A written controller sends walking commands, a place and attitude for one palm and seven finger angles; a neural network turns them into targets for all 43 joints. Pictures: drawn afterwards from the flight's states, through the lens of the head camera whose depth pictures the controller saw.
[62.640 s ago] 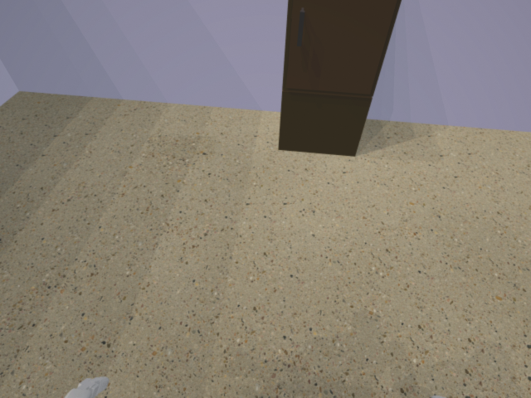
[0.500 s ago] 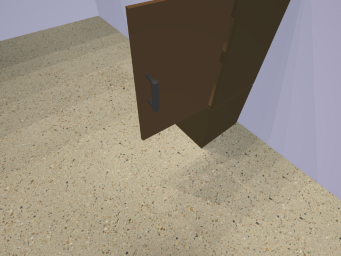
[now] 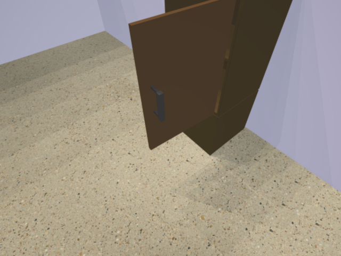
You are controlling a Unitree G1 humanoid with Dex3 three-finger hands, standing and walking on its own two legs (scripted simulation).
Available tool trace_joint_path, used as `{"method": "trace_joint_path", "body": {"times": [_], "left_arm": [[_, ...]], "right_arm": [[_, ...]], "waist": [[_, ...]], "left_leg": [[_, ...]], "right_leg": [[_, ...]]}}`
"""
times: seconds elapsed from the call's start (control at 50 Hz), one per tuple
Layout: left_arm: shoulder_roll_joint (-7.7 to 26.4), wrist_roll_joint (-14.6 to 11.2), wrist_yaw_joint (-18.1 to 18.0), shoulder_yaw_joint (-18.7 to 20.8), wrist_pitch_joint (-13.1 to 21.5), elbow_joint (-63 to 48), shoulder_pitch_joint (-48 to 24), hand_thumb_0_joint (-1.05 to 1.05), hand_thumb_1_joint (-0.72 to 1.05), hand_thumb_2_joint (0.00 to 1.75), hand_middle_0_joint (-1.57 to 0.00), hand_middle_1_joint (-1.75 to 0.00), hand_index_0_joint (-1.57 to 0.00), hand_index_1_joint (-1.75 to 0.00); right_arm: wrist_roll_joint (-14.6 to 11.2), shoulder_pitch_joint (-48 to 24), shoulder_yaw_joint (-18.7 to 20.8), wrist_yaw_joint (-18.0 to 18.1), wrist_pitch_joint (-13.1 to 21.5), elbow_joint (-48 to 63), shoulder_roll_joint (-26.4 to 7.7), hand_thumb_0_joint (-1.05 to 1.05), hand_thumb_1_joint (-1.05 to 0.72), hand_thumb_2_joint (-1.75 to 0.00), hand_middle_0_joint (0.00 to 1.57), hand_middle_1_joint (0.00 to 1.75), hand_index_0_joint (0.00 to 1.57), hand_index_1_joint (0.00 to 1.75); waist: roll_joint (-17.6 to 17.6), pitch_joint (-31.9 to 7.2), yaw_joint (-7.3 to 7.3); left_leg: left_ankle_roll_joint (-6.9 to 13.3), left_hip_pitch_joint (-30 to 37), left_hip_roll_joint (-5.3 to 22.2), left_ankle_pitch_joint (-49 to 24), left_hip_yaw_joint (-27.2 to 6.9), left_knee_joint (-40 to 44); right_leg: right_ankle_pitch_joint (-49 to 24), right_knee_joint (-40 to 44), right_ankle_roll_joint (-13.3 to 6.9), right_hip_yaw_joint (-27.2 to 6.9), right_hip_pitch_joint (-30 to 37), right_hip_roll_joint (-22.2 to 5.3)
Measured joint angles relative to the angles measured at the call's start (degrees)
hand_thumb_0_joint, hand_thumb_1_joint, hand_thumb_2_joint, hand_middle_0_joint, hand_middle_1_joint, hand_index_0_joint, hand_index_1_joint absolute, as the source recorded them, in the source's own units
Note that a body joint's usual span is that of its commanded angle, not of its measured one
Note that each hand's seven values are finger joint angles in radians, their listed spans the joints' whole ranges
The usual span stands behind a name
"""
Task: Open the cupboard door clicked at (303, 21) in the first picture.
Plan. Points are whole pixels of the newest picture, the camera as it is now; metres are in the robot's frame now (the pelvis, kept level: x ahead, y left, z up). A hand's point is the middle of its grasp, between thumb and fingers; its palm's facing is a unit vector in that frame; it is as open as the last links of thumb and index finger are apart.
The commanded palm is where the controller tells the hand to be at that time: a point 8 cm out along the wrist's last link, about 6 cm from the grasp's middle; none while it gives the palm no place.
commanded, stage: let the arm hang, fingers relaxed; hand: left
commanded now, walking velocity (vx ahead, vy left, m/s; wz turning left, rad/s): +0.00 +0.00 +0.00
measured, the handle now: (157, 104) +0.64 +0.09 -0.05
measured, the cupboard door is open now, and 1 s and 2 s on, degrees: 86 86 86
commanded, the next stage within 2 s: look to check the result in 0.26 s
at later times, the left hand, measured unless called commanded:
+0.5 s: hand out of the picture +0.04 +0.20 -0.17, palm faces +0.02 -0.97 -0.24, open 7.4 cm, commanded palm none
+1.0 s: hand out of the picture +0.08 +0.21 -0.17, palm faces +0.01 -0.96 -0.27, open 7.4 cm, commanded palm none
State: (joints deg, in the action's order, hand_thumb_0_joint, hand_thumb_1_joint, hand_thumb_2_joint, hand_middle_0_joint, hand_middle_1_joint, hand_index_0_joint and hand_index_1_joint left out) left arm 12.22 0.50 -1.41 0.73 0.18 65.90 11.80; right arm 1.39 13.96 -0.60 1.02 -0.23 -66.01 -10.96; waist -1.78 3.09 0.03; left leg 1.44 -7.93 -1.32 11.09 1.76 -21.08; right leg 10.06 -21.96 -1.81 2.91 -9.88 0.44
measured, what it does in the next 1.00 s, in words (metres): stands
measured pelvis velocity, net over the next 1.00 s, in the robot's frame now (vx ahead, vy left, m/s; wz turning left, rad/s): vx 0.03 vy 0.00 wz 0.01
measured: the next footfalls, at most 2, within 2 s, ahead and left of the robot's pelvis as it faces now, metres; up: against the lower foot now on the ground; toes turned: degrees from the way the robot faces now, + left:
none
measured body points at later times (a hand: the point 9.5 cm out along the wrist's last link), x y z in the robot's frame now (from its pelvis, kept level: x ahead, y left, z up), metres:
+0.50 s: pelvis +0.02 +0.00 +0.00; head +0.03 +0.00 +0.45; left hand +0.04 +0.25 -0.15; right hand +0.04 -0.24 -0.16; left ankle +0.01 +0.10 -0.75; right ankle +0.02 -0.10 -0.75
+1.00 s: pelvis +0.03 +0.00 +0.00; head +0.05 +0.00 +0.45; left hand +0.08 +0.26 -0.15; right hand +0.08 -0.26 -0.15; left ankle +0.01 +0.10 -0.75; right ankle +0.02 -0.10 -0.75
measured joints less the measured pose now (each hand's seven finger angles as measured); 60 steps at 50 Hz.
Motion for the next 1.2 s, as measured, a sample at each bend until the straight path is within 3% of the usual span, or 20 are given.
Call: {"method": "trace_joint_path", "body": {"times": [0.28, 0.68, 1.2], "left_arm": [[-2.02, 0.08, 0.16, -0.37, 0.57, -0.36, -1.98, 0.0, 0.9, 0.9, -0.21, -0.3, -0.2, -0.3], [0.78, 0.04, 0.07, 0.06, 0.47, 0.74, -0.88, 0.0, 0.9, 0.9, -0.2, -0.3, -0.2, -0.3], [2.13, 0.01, 0.34, 0.01, 0.9, -0.46, -4.1, 0.0, 0.9, 0.9, -0.21, -0.3, -0.2, -0.3]], "right_arm": [[0.05, -1.62, 0.26, 0.38, 0.76, -0.26, -0.2, 0.0, -0.91, -0.9, 0.2, 0.3, 0.2, 0.3], [-0.14, -3.43, 0.37, 0.41, 0.75, -0.17, -1.66, 0.0, -0.91, -0.9, 0.21, 0.3, 0.2, 0.3], [-0.14, -5.44, 0.33, 0.28, 0.96, 0.14, -3.71, 0.0, -0.91, -0.9, 0.21, 0.3, 0.21, 0.3]], "waist": [[1.66, -0.25, 0.34], [0.98, 0.8, -0.21], [1.39, 0.38, 0.14]], "left_leg": [[0.15, 1.36, -0.1, 0.32, 0.19, 1.08], [0.23, 2.4, -0.26, 0.68, -0.26, 2.19], [-0.28, 3.87, 0.04, 0.85, -0.71, 3.83]], "right_leg": [[0.29, 0.95, 0.28, -0.27, 1.24, -0.04], [0.8, 2.06, 0.42, 0.1, 2.43, -0.16], [1.31, 3.32, 0.04, 0.47, 3.82, 0.2]]}}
